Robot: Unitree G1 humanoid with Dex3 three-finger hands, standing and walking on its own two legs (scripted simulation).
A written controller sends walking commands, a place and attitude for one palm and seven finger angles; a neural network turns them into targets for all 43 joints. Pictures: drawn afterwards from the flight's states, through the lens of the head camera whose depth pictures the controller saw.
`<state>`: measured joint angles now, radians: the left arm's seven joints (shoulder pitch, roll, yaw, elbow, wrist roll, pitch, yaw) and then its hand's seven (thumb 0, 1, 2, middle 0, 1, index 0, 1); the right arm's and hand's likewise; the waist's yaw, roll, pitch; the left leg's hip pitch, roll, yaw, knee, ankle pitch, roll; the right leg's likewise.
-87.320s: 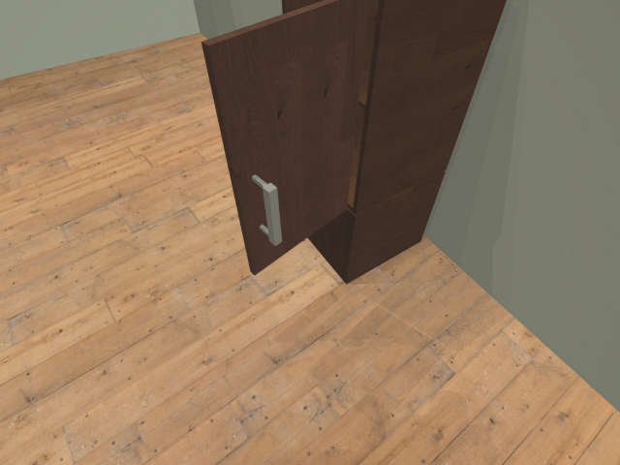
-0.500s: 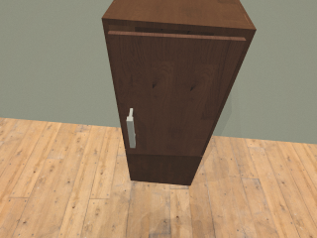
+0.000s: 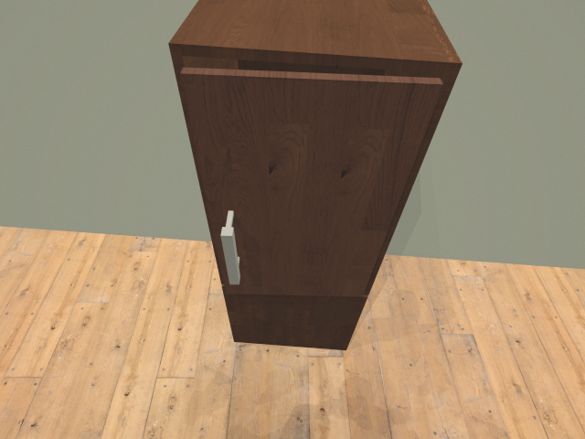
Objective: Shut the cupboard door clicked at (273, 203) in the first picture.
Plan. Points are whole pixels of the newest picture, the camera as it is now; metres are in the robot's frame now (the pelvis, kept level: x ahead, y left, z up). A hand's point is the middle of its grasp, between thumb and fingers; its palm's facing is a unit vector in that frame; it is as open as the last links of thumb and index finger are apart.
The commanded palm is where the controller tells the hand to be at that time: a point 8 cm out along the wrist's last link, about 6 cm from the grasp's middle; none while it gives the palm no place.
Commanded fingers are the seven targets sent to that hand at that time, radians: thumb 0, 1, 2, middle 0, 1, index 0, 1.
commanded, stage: raise the hand and make a fist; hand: left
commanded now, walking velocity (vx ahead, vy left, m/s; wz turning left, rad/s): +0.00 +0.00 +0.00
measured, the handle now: (232, 249) +0.48 +0.15 -0.11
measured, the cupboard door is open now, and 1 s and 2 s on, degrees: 3 3 3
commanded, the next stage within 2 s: bring the fist close to the handle in 1.94 s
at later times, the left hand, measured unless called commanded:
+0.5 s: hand out of the picture +0.14 +0.18 -0.09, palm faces +0.17 -0.98 -0.06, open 5.9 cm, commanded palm +0.12 +0.24 -0.08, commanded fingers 0.00 0.90 0.90 -0.64 -0.78 -0.64 -0.78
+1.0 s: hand (172, 406) +0.18 +0.18 -0.09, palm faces +0.07 -1.00 -0.03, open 3.6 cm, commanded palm +0.15 +0.24 -0.08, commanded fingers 0.00 0.90 0.90 -1.10 -1.28 -1.10 -1.28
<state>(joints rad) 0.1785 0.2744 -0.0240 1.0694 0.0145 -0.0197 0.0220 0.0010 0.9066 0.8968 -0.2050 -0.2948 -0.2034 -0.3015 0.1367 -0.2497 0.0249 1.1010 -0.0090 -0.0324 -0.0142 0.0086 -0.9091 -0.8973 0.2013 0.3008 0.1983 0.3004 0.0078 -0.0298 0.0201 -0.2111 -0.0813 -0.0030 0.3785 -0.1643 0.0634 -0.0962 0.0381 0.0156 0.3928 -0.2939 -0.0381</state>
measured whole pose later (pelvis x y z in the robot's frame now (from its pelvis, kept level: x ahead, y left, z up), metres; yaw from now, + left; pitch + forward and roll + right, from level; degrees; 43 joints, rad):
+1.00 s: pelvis -0.02 -0.02 -0.13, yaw +0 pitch +18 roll -1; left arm 0.46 0.22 0.18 0.06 -0.32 -0.51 -0.27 0.01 0.90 0.90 -0.93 -1.08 -0.92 -1.09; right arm 0.23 -0.25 -0.02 0.55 0.03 -0.21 -0.06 0.02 -0.91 -0.90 0.20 0.30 0.20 0.30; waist 0.01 0.01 -0.19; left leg -1.07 -0.05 -0.01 1.30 -0.54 0.04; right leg -1.06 0.07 -0.13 1.26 -0.53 -0.10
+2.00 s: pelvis -0.01 +0.03 -0.12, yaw -1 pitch +19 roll -4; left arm 0.37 0.23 0.12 0.04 -0.25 -0.46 -0.16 0.01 0.90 0.90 -1.30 -1.50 -1.30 -1.50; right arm 0.22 -0.24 0.02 0.49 0.01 -0.11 -0.02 0.02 -0.91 -0.90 0.20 0.30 0.20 0.30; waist 0.01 0.03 -0.20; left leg -1.06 -0.06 0.00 1.29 -0.56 0.09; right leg -1.02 0.06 -0.11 1.21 -0.53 -0.05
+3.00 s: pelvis -0.01 -0.01 -0.13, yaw -1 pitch +23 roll -1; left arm -0.30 0.17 0.09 0.63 -0.13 -0.51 0.02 0.01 0.90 0.90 -1.30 -1.50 -1.30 -1.50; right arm 0.22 -0.24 0.01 0.60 -0.02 -0.02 0.01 0.01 -0.91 -0.90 0.20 0.30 0.20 0.30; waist -0.05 0.02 -0.20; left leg -1.16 -0.05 0.02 1.32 -0.57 0.06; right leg -1.15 0.07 -0.11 1.29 -0.55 -0.10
